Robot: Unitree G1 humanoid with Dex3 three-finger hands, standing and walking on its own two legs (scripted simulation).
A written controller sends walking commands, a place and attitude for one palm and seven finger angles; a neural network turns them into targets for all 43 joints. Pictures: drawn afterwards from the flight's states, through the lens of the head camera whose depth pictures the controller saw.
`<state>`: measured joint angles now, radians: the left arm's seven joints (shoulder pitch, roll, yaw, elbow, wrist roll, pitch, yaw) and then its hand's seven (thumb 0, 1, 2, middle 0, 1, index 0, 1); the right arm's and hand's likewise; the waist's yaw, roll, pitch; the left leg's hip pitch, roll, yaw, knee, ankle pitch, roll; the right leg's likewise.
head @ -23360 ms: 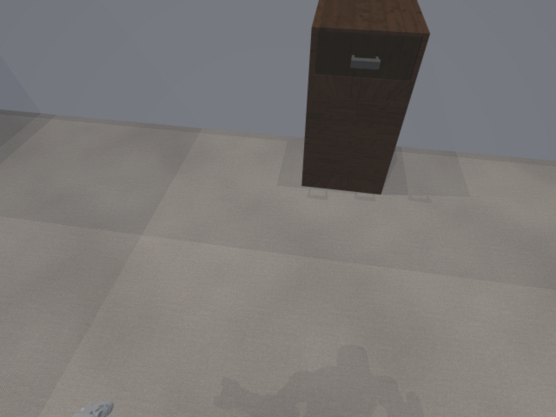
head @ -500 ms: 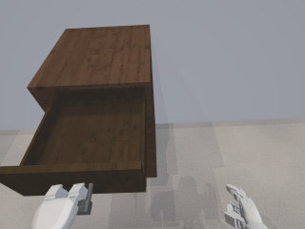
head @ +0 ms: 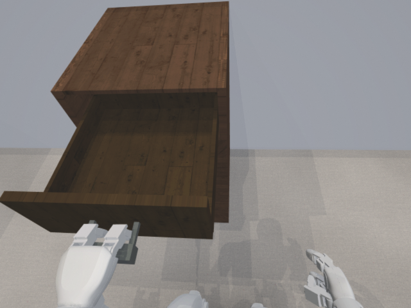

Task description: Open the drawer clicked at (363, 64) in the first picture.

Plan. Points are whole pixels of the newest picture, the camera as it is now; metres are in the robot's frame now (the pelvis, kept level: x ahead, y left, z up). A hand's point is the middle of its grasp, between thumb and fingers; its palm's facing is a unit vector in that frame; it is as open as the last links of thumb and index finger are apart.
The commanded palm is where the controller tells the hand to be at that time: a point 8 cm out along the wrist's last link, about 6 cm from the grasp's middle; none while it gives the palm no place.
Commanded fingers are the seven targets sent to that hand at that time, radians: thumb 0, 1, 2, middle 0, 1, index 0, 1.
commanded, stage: open the thumb to release the handle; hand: left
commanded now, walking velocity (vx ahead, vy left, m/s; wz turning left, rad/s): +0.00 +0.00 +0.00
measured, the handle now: (109, 239) +0.24 +0.21 +0.02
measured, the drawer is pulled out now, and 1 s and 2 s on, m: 0.28 0.24 0.25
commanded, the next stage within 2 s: lift the hand off the handle in 0.40 s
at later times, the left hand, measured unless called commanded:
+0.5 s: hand (112, 252) +0.22 +0.21 +0.00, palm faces -0.03 -0.08 -1.00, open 14.3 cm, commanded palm +0.19 +0.22 +0.05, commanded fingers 0.00 -0.50 0.30 -0.15 -0.30 -0.15 -0.30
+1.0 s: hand (111, 254) +0.21 +0.21 +0.00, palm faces -0.06 -0.08 -1.00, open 14.4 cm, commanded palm +0.19 +0.22 +0.08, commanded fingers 0.00 -0.50 0.30 -0.15 -0.30 -0.15 -0.30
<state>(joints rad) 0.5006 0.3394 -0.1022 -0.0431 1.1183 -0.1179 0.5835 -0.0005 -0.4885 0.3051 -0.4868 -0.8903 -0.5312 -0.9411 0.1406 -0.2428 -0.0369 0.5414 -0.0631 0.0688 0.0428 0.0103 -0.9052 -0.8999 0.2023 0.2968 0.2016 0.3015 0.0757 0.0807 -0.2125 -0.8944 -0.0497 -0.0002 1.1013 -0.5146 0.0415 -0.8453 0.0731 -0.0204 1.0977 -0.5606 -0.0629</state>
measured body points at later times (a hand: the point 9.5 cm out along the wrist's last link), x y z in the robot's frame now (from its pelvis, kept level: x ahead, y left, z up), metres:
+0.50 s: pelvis -0.01 -0.02 +0.02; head +0.03 -0.04 +0.47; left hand +0.21 +0.21 +0.06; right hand +0.15 -0.28 -0.08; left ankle +0.01 +0.10 -0.66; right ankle -0.02 -0.08 -0.66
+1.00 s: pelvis -0.01 -0.01 +0.03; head +0.03 -0.05 +0.47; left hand +0.21 +0.21 +0.06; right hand +0.18 -0.25 -0.08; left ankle +0.01 +0.10 -0.66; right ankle -0.02 -0.08 -0.66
